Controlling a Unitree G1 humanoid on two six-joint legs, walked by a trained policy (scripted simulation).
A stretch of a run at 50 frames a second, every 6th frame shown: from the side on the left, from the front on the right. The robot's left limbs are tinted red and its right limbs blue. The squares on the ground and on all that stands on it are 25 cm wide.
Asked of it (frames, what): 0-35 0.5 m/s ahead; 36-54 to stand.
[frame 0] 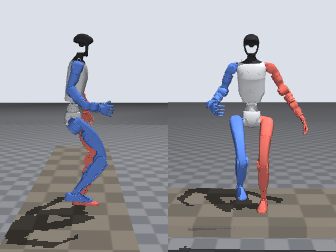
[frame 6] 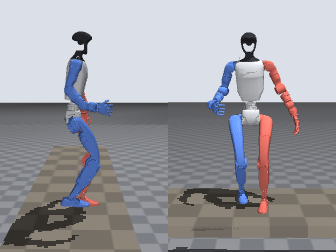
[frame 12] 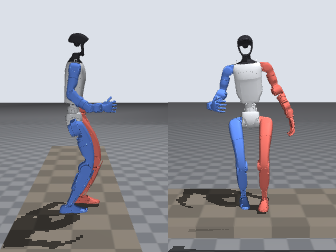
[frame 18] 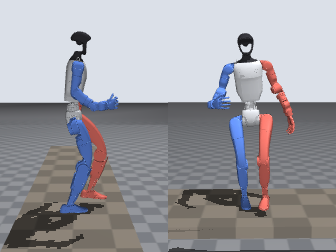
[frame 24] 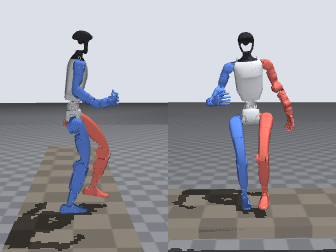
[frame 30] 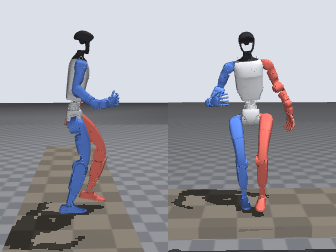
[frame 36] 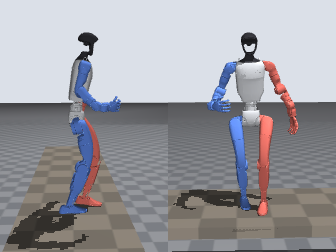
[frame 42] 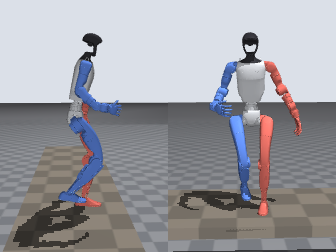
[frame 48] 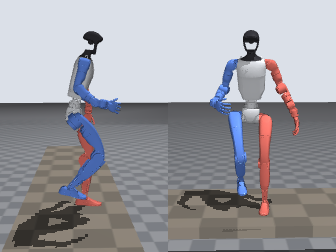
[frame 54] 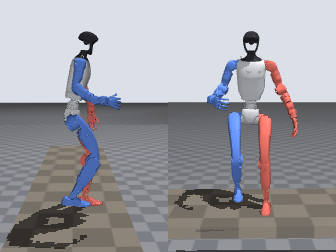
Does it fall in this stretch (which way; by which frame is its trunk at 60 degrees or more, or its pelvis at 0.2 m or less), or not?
no
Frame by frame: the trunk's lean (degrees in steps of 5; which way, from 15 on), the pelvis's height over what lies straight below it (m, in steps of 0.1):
0: 10, 0.8
6: 10, 0.8
12: 5, 0.8
18: 10, 0.8
24: 10, 0.8
30: 10, 0.8
36: 10, 0.8
42: 15 forward, 0.8
48: 15 forward, 0.8
54: 15 forward, 0.8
